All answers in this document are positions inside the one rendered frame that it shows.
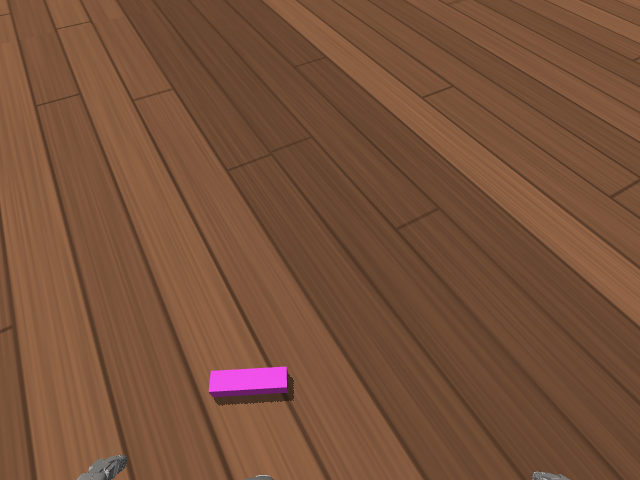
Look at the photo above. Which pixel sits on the carton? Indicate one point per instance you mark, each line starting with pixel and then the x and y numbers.
pixel 253 381

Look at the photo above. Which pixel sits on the left robot hand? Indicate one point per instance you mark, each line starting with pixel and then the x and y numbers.
pixel 105 469

